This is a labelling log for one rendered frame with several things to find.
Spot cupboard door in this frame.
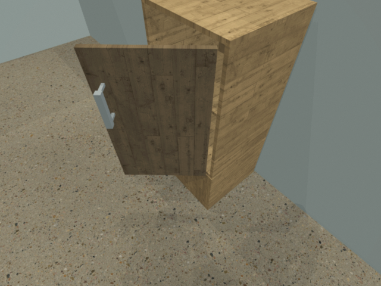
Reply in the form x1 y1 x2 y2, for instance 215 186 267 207
74 44 218 176

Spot handle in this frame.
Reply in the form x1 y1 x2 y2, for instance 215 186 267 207
93 83 115 129

